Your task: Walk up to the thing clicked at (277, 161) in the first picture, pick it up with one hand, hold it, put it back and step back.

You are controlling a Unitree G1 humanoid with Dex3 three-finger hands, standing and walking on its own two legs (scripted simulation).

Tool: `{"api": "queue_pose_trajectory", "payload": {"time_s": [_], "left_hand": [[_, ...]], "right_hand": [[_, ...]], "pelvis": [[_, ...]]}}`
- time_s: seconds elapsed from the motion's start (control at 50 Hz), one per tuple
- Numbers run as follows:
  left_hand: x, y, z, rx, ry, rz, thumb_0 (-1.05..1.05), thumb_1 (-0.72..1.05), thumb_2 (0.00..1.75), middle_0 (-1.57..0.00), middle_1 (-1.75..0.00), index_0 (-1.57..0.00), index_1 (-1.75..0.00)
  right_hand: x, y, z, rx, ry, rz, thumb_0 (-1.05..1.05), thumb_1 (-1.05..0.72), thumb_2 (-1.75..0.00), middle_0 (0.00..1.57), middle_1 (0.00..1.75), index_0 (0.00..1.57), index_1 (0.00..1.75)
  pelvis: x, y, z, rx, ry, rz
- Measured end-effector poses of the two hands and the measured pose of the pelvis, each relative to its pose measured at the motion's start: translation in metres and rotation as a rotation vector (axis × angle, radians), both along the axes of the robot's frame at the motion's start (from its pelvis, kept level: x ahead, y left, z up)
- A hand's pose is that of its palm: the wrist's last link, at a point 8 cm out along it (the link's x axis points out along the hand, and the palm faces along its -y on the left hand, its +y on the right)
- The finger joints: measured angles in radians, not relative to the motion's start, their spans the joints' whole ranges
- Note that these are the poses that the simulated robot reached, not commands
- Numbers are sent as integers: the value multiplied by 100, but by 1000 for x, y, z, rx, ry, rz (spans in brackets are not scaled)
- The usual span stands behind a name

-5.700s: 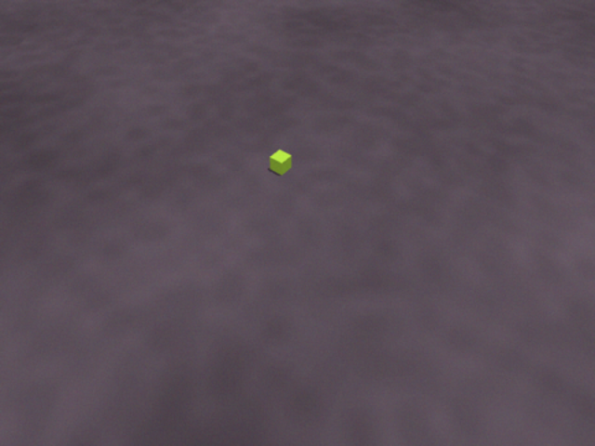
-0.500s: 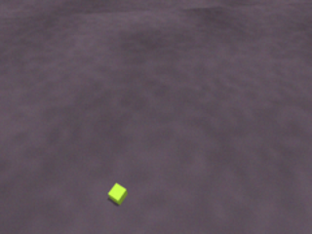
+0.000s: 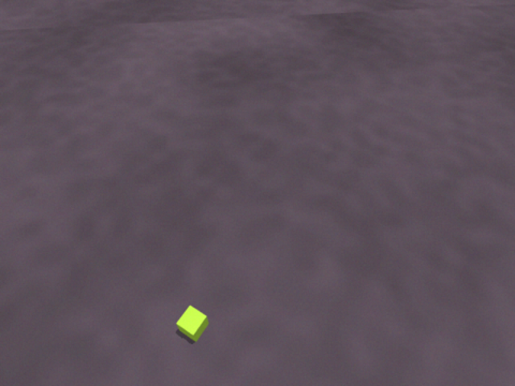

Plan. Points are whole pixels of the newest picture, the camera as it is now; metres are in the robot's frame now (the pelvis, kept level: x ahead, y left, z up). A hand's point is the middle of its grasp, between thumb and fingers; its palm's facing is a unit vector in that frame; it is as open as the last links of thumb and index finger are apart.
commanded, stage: stand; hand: left
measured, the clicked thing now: (193, 323) +0.46 +0.24 -0.74
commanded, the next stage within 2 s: none
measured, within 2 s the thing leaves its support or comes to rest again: neither
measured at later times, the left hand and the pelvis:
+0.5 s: hand out of the picture +0.08 +0.25 -0.16, palm faces -0.03 -0.94 -0.33, open 7.4 cm; pelvis +0.00 +0.00 +0.00, yaw +0 degrees
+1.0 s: hand out of the picture +0.07 +0.25 -0.16, palm faces -0.02 -0.94 -0.34, open 7.4 cm; pelvis +0.00 +0.00 +0.00, yaw +1 degrees
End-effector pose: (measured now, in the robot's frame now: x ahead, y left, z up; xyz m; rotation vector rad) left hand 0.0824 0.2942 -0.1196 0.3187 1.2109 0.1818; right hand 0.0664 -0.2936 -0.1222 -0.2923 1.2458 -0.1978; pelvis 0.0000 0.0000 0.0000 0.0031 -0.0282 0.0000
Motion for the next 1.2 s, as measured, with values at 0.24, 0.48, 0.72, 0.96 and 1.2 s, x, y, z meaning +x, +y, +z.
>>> {"api": "queue_pose_trajectory", "payload": {"time_s": [0.24, 0.48, 0.72, 0.96, 1.2], "left_hand": [[-3, -1, -1, -1, 7, 10, 0, 90, 90, -20, -30, -20, -30], [-9, -1, -3, -3, 23, 15, 0, 90, 90, -20, -30, -20, -30], [-9, 1, -1, 2, 14, 18, 0, 90, 90, -20, -30, -20, -30], [-12, 1, -2, 1, 21, 20, 0, 90, 90, -20, -30, -20, -30], [-15, 2, -2, 1, 25, 21, 0, 90, 90, -20, -30, -20, -30]], "right_hand": [[8, -2, 2, -6, -10, 7, 0, -91, -90, 21, 30, 20, 30], [10, -3, 2, -9, -5, 15, 0, -91, -90, 21, 30, 20, 30], [9, -2, 2, -8, -9, 17, 0, -91, -90, 21, 30, 20, 30], [6, -2, 2, -8, -2, 19, 0, -91, -90, 21, 30, 20, 30], [5, -2, 2, -12, -1, 20, 0, -91, -90, 21, 30, 20, 30]], "pelvis": [[3, -1, 0, -1, -3, 4], [4, -2, 0, -2, -1, 5], [4, -2, 0, -2, -6, 7], [4, -1, 0, -2, -7, 9], [4, -1, 0, -2, -9, 8]]}}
